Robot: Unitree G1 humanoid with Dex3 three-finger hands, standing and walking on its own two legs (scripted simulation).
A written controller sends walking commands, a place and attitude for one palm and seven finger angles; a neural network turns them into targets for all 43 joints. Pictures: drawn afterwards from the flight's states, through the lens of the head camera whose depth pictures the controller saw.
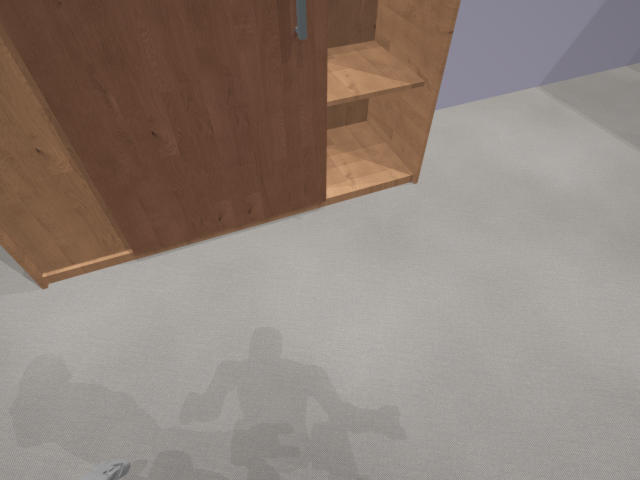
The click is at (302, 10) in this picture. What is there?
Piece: wardrobe's sliding door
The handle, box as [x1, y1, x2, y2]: [295, 0, 306, 39]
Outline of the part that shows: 296,0 297,26 295,27 295,30 298,34 298,37 300,39 306,38 305,0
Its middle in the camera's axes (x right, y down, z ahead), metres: -0.07 -0.72 +1.03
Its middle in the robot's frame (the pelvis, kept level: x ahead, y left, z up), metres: +1.28 +0.13 +0.19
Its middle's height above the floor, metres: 0.95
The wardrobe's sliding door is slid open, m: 0.47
